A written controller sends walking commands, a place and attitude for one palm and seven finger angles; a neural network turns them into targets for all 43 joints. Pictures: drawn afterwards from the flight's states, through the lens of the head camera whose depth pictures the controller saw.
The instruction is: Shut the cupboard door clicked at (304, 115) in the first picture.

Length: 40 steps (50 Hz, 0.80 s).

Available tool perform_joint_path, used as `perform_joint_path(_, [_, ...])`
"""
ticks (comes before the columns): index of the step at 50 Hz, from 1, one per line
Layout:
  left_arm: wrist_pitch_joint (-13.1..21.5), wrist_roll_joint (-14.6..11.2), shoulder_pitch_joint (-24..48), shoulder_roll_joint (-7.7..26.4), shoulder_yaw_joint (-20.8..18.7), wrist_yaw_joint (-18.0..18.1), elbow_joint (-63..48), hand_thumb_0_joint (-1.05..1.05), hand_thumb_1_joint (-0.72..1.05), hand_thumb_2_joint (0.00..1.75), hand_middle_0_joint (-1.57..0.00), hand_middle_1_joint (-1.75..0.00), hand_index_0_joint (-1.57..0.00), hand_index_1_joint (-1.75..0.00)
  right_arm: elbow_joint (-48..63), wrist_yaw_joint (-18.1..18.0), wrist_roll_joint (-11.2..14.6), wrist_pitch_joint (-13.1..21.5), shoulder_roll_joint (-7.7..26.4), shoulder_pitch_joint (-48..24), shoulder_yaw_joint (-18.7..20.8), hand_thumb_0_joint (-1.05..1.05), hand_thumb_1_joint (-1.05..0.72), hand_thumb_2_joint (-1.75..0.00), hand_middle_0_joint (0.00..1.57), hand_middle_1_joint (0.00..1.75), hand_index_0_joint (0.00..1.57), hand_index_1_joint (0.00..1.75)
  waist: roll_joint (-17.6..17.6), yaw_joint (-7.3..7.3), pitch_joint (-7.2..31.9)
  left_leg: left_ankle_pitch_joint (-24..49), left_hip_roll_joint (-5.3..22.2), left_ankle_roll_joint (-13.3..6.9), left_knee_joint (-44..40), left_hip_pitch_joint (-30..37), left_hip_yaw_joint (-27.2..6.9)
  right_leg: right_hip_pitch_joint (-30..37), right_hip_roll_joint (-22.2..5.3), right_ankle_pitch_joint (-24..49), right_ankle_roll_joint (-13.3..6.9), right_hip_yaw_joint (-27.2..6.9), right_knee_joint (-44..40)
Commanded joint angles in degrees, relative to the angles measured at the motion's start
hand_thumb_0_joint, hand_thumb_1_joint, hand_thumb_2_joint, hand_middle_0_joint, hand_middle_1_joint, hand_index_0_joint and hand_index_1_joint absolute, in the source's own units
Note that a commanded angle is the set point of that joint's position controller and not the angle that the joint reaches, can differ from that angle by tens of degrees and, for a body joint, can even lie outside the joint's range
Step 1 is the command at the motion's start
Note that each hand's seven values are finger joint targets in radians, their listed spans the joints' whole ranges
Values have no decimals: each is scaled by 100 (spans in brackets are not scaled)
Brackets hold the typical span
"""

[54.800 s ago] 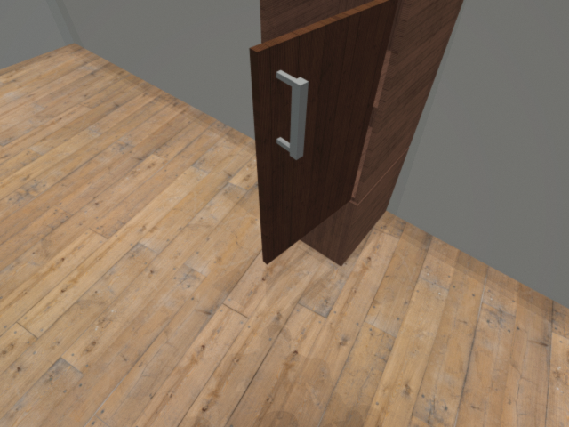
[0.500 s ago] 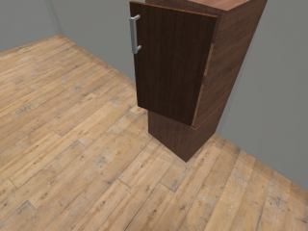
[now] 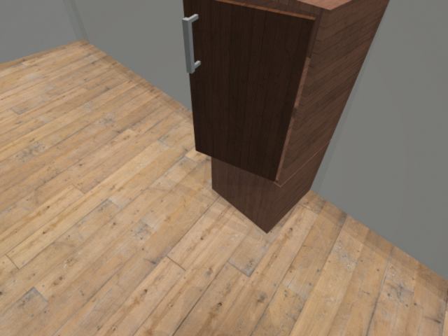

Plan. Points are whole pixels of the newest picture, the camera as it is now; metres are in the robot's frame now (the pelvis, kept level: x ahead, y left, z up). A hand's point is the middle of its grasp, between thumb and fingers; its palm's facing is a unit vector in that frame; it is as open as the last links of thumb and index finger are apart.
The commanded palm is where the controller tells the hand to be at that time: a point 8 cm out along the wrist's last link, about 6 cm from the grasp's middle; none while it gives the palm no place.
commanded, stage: walk to a spot facing it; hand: left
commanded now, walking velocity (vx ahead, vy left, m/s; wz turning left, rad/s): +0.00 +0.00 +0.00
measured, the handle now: (192, 44) +0.84 +0.14 +0.13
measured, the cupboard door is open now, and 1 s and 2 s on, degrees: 17 17 17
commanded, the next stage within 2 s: none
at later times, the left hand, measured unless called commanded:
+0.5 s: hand out of the picture +0.02 +0.22 -0.19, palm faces +0.21 -0.95 -0.23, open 7.4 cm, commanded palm none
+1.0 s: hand out of the picture -0.06 +0.16 -0.16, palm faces +0.51 -0.81 -0.29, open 7.4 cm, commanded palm none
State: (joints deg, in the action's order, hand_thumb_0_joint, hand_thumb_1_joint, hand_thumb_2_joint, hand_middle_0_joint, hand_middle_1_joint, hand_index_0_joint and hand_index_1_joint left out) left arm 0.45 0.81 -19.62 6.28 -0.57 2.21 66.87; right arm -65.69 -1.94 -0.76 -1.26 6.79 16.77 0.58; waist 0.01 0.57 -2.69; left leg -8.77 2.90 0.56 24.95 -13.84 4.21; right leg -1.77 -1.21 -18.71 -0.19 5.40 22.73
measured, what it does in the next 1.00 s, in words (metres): steps on the spot, turning left: right foot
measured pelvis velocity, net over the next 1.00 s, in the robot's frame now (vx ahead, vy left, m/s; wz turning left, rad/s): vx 0.00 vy -0.04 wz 0.56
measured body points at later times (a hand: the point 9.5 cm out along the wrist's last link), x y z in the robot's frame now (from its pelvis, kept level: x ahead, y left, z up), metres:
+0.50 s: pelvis +0.00 +0.02 -0.01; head +0.04 +0.03 +0.43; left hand +0.01 +0.27 -0.17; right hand +0.07 -0.22 -0.16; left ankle +0.05 +0.11 -0.74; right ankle -0.05 -0.13 -0.67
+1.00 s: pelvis +0.00 -0.04 +0.00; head +0.06 -0.02 +0.44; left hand -0.09 +0.20 -0.14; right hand +0.20 -0.22 -0.15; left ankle -0.07 +0.09 -0.69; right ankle +0.02 -0.15 -0.74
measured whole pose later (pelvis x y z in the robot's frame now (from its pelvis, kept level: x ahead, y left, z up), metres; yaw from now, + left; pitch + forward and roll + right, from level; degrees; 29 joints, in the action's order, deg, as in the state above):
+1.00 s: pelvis +0.00 -0.04 +0.00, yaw +32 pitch +0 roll +3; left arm -0.6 1.9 -14.1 11.2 -2.8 1.6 51.0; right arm -51.6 1.6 -1.2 -5.3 14.6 8.7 4.5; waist 0.5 0.9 -7.9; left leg -24.5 0.6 3.4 52.4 -25.7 1.7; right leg -10.3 -7.0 -20.3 0.1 9.8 30.7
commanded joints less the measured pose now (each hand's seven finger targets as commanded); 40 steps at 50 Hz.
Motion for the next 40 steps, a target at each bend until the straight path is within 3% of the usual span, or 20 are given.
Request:
perform_joint_path(1, [23,-23,-641,550,-76,44,-33,0,90,90,-20,-30,-20,-30,110,-49,5,91,508,366,63,0,-90,-90,20,30,20,30,-19,10,-356,833,342,-210,-218,523,-433,-856,-525,1052,-167,-426,-666])
perform_joint_path(8, [-74,-8,-477,842,-305,67,-311,0,90,90,-20,-30,-20,-30,349,-11,-8,-13,602,169,155,0,-90,-90,20,30,20,30,243,-34,-335,911,140,-186,570,-222,-368,-613,-881,1388,-290,-237,-124])
perform_joint_path(10, [-97,22,-358,993,-384,66,-464,0,90,90,-20,-30,-20,-30,489,25,-8,-54,626,64,195,0,-90,-90,20,30,20,30,543,-38,-381,607,25,-139,1145,-529,-209,-629,-1210,1617,-492,-322,-97])
perform_joint_path(13, [-104,77,-114,1105,-462,63,-700,0,90,90,-20,-30,-20,-30,751,76,-38,-108,605,-166,261,0,-90,-90,20,30,20,30,848,-37,-456,-887,-4,-74,1988,-1090,-104,-464,-1728,2638,-788,-310,118])
perform_joint_path(15, [-118,106,80,1202,-491,65,-850,0,90,90,-20,-30,-20,-30,903,122,-37,-116,722,-158,304,0,-90,-90,20,30,20,30,665,55,-417,-707,79,-100,1649,-889,-79,-565,-1756,2987,-687,-3,628])
perform_joint_path(16, [-127,80,173,1225,-504,57,-952,0,90,90,-20,-30,-20,-30,901,130,-58,-98,858,105,333,0,-90,-90,20,30,20,30,262,200,-286,344,168,-206,1121,-375,-308,-849,-1528,2740,-429,317,1311])
perform_joint_path(17, [-147,19,102,1098,-521,43,-1071,0,90,90,-20,-30,-20,-30,892,116,-107,-52,1151,445,387,0,-90,-90,20,30,20,30,-817,299,-71,2132,703,-616,326,38,-1471,-1316,-872,1609,4,645,2398])
perform_joint_path(18, [-164,-51,167,921,-468,24,-1274,0,90,90,-20,-30,-20,-30,842,58,-127,-27,1515,684,445,0,-90,-90,20,30,20,30,-1950,350,120,3269,1546,-1296,-330,541,-3018,-2159,-128,-1697,236,441,3685])
perform_joint_path(19, [-246,1,516,997,-463,46,-1348,0,90,90,-20,-30,-20,-30,753,10,-89,-41,1603,735,443,0,-90,-90,20,30,20,30,-1771,409,310,2166,1569,-1259,-703,385,-3240,-2225,-164,-2004,117,-331,4263])
perform_joint_path(21, [-261,33,758,1082,-518,-13,-1475,0,90,90,-20,-30,-20,-30,1025,0,-95,-30,1535,275,454,0,-90,-90,20,30,20,30,-992,248,175,-292,1406,-1074,-1021,-139,-3136,-2494,-335,-1224,122,-631,4508])
perform_joint_path(22, [-251,59,772,1051,-518,-49,-1478,0,90,90,-20,-30,-20,-30,1143,3,-110,-28,1525,-4,437,0,-90,-90,20,30,20,30,-827,144,116,-971,1208,-996,-1092,-360,-2919,-2501,-324,-834,167,-665,4461])
perform_joint_path(25, [-221,69,737,1058,-501,-113,-1561,0,90,90,-20,-30,-20,-30,1338,13,-127,-3,1597,-265,464,0,-90,-90,20,30,20,30,-502,52,348,-998,897,-946,-1083,-310,-2633,-2365,-179,-552,233,-610,3752])
perform_joint_path(31, [-266,53,615,1092,-480,-93,-1814,0,90,90,-20,-30,-20,-30,1570,102,-156,-122,1773,-451,594,0,-90,-90,20,30,20,30,-925,38,569,-1065,665,-861,-1099,-414,-2750,-1690,180,-750,238,-441,2268])
perform_joint_path(34, [-267,36,-139,1282,-556,-69,-1681,0,90,90,-20,-30,-20,-30,1775,133,-121,-204,1700,-869,641,0,-90,-90,20,30,20,30,-908,-322,490,-1526,160,-479,-872,-1382,-2486,-301,309,-202,148,-238,527])
perform_joint_path(35, [-209,97,-357,1628,-622,-43,-1696,0,90,90,-20,-30,-20,-30,1814,164,-54,-220,1478,-875,633,0,-90,-90,20,30,20,30,-186,-413,546,-1759,-341,-173,51,-1893,-2051,209,-291,-402,-54,-901,-532])
perform_joint_path(36, [-167,206,-100,2128,-711,-9,-1870,0,90,90,-20,-30,-20,-30,1869,173,1,-201,981,-753,621,0,-90,-90,20,30,20,30,1646,-364,326,-2077,-1173,277,2263,-2670,-908,-111,-2081,-1561,-715,-2964,-1477])
perform_joint_path(37, [-182,125,769,2016,-582,34,-2089,0,90,90,-20,-30,-20,-30,1854,201,-90,-201,1289,-862,673,0,-90,-90,20,30,20,30,1255,-132,-228,-2215,-765,171,3866,-2549,-1078,-1480,-2686,-1387,-906,-3021,-1503])
perform_joint_path(38, [-179,100,1483,1865,-524,48,-2273,0,90,90,-20,-30,-20,-30,1881,257,-116,-245,1268,-607,646,0,-90,-90,20,30,20,30,817,275,-287,-1869,-639,130,4509,-2256,-1150,-1992,-2404,-815,-924,-2305,-1335])
perform_joint_path(39, [-96,88,1510,1667,-507,39,-2301,0,90,90,-20,-30,-20,-30,1784,284,-140,-294,1200,-556,645,0,-90,-90,20,30,20,30,851,295,-296,-1595,-518,159,4879,-2164,-1062,-2012,-1983,-531,-802,-2085,-1152])
perform_joint_path(40, [-76,84,1566,1545,-469,46,-2299,0,90,90,-20,-30,-20,-30,1763,305,-124,-293,1224,-451,640,0,-90,-90,20,30,20,30,831,410,-224,-1397,-416,216,4928,-2254,-952,-1670,-1739,290,-710,-1589,-844])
